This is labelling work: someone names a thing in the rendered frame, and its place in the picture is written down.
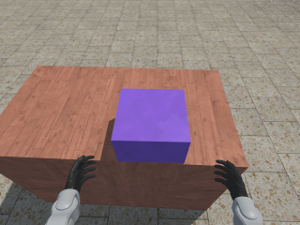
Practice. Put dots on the carton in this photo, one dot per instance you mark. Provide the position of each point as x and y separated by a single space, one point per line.
151 125

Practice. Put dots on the pedestal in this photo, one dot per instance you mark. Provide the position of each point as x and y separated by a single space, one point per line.
64 112

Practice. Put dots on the robot right forearm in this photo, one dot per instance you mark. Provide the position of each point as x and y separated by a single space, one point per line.
245 212

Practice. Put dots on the robot left forearm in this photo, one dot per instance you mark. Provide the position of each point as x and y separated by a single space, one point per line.
66 210

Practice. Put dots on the robot right hand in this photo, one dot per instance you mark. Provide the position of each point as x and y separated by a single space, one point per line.
234 182

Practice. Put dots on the robot left hand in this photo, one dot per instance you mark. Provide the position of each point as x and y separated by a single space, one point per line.
76 176

